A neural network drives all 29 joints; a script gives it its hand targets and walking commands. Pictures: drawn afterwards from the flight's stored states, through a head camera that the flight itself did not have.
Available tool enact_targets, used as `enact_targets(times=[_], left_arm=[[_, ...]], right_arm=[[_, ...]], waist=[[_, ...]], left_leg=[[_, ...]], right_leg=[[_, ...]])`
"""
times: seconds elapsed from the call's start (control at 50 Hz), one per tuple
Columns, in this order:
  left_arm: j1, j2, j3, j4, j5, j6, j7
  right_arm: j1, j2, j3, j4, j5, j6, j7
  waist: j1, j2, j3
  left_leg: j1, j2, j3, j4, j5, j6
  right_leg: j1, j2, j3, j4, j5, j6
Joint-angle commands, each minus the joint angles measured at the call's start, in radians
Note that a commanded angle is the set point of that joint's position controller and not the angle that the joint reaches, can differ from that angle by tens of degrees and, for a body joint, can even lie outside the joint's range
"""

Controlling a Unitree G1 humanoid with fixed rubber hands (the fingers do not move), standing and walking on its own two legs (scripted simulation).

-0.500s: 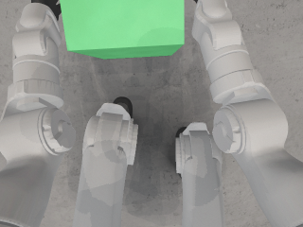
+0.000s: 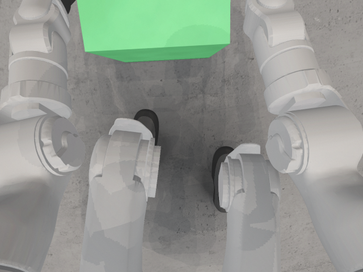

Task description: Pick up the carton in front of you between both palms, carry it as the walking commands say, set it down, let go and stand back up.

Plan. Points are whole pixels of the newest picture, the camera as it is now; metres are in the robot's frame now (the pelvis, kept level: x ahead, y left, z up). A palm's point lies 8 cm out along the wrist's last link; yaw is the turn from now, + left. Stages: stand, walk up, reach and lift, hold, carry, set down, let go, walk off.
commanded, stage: set down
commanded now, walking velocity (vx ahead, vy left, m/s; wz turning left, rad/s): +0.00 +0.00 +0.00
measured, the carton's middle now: out of the picture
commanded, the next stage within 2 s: let go in 1.50 s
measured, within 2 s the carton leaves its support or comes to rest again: neither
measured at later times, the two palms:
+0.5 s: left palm out of the picture +0.47 +0.36 -0.19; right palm out of the picture +0.57 -0.01 -0.19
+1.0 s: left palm out of the picture +0.48 +0.37 -0.02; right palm out of the picture +0.59 +0.00 -0.02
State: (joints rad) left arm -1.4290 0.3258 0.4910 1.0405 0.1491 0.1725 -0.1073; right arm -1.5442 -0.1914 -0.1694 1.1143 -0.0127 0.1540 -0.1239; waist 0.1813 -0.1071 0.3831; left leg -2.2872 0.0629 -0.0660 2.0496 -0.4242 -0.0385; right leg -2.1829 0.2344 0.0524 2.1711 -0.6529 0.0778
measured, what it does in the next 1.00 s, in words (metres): rises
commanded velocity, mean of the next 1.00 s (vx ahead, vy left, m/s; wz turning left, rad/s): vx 0.00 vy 0.00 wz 0.00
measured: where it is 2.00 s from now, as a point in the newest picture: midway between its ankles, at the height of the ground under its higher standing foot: (183, 173)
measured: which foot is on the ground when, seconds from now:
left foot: down 0.00-1.00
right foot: down 0.00-1.00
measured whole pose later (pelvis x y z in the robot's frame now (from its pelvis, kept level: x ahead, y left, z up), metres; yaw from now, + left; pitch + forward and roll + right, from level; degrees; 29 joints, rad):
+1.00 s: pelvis +0.01 +0.02 +0.09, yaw +2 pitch +43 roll -5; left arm -1.29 0.39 0.36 0.95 -0.04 0.17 -0.02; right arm -1.38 -0.23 -0.20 0.95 0.03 0.22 -0.15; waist 0.15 -0.06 0.11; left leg -2.14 -0.01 -0.07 1.77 -0.38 -0.01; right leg -1.98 0.10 0.02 1.86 -0.64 0.06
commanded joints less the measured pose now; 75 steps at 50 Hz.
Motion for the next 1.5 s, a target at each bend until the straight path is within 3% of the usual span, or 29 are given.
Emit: enact_targets(times=[0.0, 0.12, 0.16, 0.2, 0.24, 0.28, 0.42, 0.58, 0.7, 0.78, 0.88, 1.04, 1.16, 1.34, 1.48], left_arm=[[-0.391, -0.473, -0.178, 0.023, -0.025, -0.007, -0.146], [-0.35, -0.339, -0.118, 0.059, -0.024, -0.034, -0.121], [-0.266, -0.098, -0.035, 0.08, -0.018, -0.066, -0.071], [-0.195, 0.243, 0.025, 0.095, -0.039, -0.125, 0.027], [-0.234, 0.32, 0.021, 0.082, -0.095, -0.165, 0.083], [-0.269, 0.348, -0.011, 0.076, -0.155, -0.186, 0.095], [-0.305, 0.355, -0.154, 0.061, -0.32, -0.187, 0.074], [-0.266, 0.374, -0.169, -0.099, -0.318, -0.107, 0.106], [-0.239, 0.258, -0.198, -0.125, -0.282, -0.027, 0.121], [-0.203, 0.205, -0.189, -0.136, -0.241, -0.029, 0.108], [-0.135, 0.194, -0.144, -0.157, -0.197, -0.028, 0.094], [-0.04, 0.239, -0.087, -0.279, -0.197, -0.003, 0.072], [0.031, 0.232, -0.083, -0.332, -0.211, 0.026, 0.05], [0.119, 0.178, -0.068, -0.319, -0.17, 0.005, 0.027], [0.16, 0.148, -0.054, -0.301, -0.131, -0.019, 0.017]], right_arm=[[-0.401, 0.613, 0.172, -0.079, 0.033, -0.02, 0.173], [-0.392, 0.473, 0.175, -0.098, 0.046, -0.025, 0.144], [-0.35, 0.243, 0.157, -0.105, 0.058, -0.036, 0.097], [-0.3, -0.089, 0.141, -0.112, 0.088, -0.053, 0.011], [-0.316, -0.15, 0.159, -0.097, 0.126, -0.047, -0.025], [-0.323, -0.151, 0.188, -0.102, 0.159, -0.044, -0.028], [-0.32, -0.152, 0.231, -0.233, 0.206, -0.04, -0.026], [-0.287, -0.184, 0.142, -0.413, 0.162, 0.021, -0.058], [-0.198, -0.179, 0.021, -0.266, 0.098, 0.072, -0.053], [-0.135, -0.165, -0.038, -0.191, 0.057, 0.053, -0.036], [-0.095, -0.148, -0.055, -0.205, 0.034, 0.04, -0.028], [-0.07, -0.097, 0.004, -0.403, 0.041, 0.074, -0.037], [0.0, -0.079, -0.003, -0.473, 0.019, 0.104, -0.04], [0.137, -0.049, -0.047, -0.445, -0.016, 0.08, -0.014], [0.184, -0.036, -0.06, -0.424, -0.028, 0.059, 0.007]], waist=[[0.133, -0.118, -0.825], [0.149, -0.107, -0.832], [0.16, -0.092, -0.859], [0.163, -0.066, -0.909], [0.158, -0.062, -0.968], [0.146, -0.061, -1.01], [0.118, -0.044, -1.165], [0.104, 0.031, -1.464], [0.024, 0.119, -1.29], [-0.009, 0.16, -1.234], [0.006, 0.156, -1.282], [0.054, 0.052, -1.521], [0.034, 0.038, -1.568], [0.007, 0.085, -1.46], [-0.002, 0.083, -1.38]], left_leg=[[0.551, -0.08, 0.09, -0.086, 0.174, 0.081], [0.553, -0.066, 0.104, -0.078, 0.161, 0.071], [0.575, -0.055, 0.112, -0.082, 0.17, 0.06], [0.619, -0.039, 0.112, -0.083, 0.21, 0.044], [0.674, -0.033, 0.101, -0.07, 0.28, 0.04], [0.699, -0.028, 0.096, -0.057, 0.33, 0.041], [0.841, -0.025, 0.074, -0.047, 0.458, 0.039], [1.159, -0.062, 0.102, -0.134, 0.424, 0.017], [1.096, -0.08, 0.103, -0.261, 0.192, -0.002], [1.059, -0.085, 0.094, -0.304, 0.207, -0.014], [1.068, -0.095, 0.11, -0.365, 0.255, -0.016], [1.155, -0.111, 0.152, -0.474, 0.407, -0.006], [1.251, -0.121, 0.155, -0.573, 0.491, -0.005], [1.404, -0.119, 0.129, -0.736, 0.573, -0.006], [1.487, -0.115, 0.115, -0.871, 0.565, 0.003]], right_leg=[[0.153, -0.029, -0.088, -0.231, 0.096, -0.04], [0.221, -0.047, -0.089, -0.217, 0.095, -0.025], [0.261, -0.066, -0.092, -0.211, 0.097, -0.012], [0.309, -0.092, -0.085, -0.211, 0.12, 0.007], [0.344, -0.104, -0.07, -0.199, 0.168, 0.01], [0.36, -0.111, -0.063, -0.192, 0.208, 0.008], [0.385, -0.127, -0.092, -0.166, 0.252, 0.004], [0.401, -0.091, -0.163, -0.229, 0.118, -0.007], [0.299, -0.082, -0.166, -0.329, -0.001, -0.038], [0.242, -0.081, -0.16, -0.383, 0.023, -0.042], [0.276, -0.074, -0.16, -0.464, 0.053, -0.032], [0.52, -0.063, -0.163, -0.594, 0.157, -0.011], [0.618, -0.064, -0.159, -0.705, 0.222, -0.007], [0.641, -0.078, -0.133, -0.893, 0.278, -0.011], [0.74, -0.094, -0.112, -1.037, 0.305, -0.011]])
